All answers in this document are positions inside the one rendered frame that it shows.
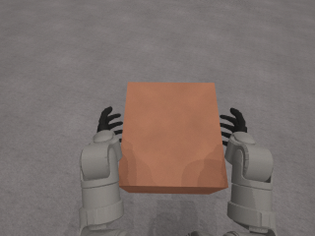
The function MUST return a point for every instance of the right robot forearm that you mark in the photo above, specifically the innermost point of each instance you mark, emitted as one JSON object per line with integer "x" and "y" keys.
{"x": 252, "y": 178}

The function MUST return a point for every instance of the left robot forearm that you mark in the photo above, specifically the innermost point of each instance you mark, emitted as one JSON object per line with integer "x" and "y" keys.
{"x": 99, "y": 176}

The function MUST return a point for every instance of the robot right hand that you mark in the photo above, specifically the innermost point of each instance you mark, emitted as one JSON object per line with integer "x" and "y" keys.
{"x": 238, "y": 122}

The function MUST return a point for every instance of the carton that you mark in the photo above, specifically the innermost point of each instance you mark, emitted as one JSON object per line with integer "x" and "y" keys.
{"x": 171, "y": 140}

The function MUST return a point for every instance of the robot left hand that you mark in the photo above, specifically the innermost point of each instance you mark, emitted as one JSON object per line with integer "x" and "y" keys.
{"x": 105, "y": 119}

